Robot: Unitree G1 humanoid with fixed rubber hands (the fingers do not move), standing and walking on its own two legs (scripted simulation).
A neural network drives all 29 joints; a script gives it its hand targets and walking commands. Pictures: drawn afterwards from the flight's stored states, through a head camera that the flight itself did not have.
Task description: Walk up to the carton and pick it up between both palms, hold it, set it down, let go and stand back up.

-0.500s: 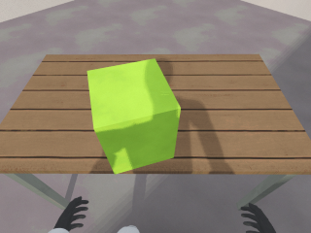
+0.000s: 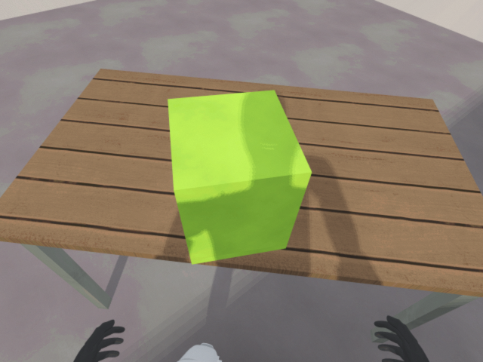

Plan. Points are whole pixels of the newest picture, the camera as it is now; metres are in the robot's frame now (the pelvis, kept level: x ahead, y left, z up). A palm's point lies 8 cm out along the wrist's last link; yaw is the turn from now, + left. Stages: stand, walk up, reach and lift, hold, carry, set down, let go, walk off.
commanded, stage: walk up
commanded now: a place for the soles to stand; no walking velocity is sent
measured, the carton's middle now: (231, 180) +0.43 +0.05 +0.02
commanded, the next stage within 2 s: reach and lift in 0.64 s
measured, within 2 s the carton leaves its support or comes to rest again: neither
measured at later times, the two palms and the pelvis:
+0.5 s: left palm out of the picture +0.08 +0.30 -0.09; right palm out of the picture +0.14 -0.24 -0.08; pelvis +0.00 +0.02 +0.01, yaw +3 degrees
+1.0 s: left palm (106, 322) +0.19 +0.24 -0.05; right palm (405, 343) +0.17 -0.24 -0.04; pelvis +0.00 +0.00 +0.03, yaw -5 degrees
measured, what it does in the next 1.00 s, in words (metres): stands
